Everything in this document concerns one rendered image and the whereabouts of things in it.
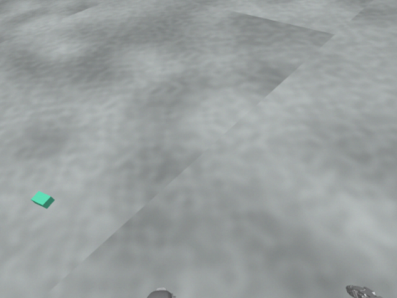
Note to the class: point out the small box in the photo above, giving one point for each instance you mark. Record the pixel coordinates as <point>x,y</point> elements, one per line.
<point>42,199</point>

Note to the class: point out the right robot hand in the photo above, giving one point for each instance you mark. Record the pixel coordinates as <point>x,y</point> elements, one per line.
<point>360,292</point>

